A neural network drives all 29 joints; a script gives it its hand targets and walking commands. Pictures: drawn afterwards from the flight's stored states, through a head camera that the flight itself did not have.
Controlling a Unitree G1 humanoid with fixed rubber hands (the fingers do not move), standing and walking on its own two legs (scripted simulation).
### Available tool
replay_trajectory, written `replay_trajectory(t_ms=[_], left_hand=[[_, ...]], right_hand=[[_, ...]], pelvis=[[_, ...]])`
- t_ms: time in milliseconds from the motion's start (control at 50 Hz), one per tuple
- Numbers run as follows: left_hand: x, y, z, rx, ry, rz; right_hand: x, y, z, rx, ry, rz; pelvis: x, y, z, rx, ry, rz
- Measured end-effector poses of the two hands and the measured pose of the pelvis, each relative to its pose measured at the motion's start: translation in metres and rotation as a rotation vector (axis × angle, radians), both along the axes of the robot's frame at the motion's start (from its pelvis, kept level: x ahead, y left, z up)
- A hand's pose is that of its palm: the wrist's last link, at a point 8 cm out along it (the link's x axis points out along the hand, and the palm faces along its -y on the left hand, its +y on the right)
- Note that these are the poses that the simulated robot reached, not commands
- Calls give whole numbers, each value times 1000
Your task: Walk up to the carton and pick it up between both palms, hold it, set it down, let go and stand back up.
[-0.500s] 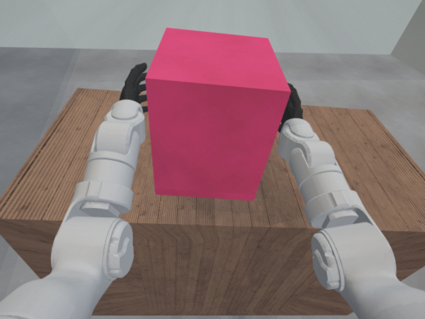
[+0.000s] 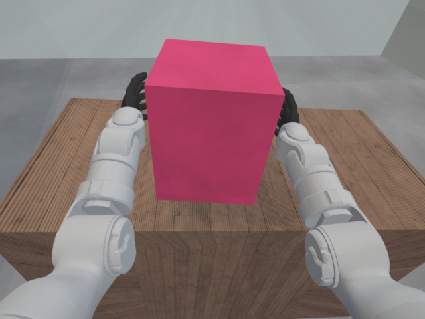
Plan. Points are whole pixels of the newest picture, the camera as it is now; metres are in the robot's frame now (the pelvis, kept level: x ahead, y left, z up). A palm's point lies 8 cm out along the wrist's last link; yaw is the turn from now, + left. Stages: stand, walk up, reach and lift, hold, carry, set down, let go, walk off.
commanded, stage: set down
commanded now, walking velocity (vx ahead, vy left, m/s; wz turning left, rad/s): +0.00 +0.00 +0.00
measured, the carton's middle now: (210, 122) +0.44 -0.03 +0.18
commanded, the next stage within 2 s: none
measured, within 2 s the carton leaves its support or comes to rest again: rests again in 1.82 s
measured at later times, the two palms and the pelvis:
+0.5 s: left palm (142, 121) +0.44 +0.11 +0.18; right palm (288, 141) +0.39 -0.18 +0.17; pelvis +0.00 +0.00 +0.00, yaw -1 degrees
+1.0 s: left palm (148, 129) +0.46 +0.10 +0.15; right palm (285, 152) +0.40 -0.19 +0.13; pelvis +0.00 +0.00 +0.00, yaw -2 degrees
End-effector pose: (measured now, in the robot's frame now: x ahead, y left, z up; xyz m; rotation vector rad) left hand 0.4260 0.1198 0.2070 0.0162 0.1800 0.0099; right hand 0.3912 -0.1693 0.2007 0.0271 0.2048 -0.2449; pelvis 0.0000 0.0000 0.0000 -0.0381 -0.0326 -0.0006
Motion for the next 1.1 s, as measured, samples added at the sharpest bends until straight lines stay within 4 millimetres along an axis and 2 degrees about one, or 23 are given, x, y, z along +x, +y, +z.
replay_trajectory(t_ms=[520, 1100], left_hand=[[14, -15, -29, 9, 51, -42], [32, -24, -66, 4, 92, -69]], right_hand=[[-1, -13, -34, 20, 46, -51], [7, -19, -74, 26, 79, -80]], pelvis=[[-4, -1, 1, 6, 69, -16], [4, 1, 0, 12, 145, -36]])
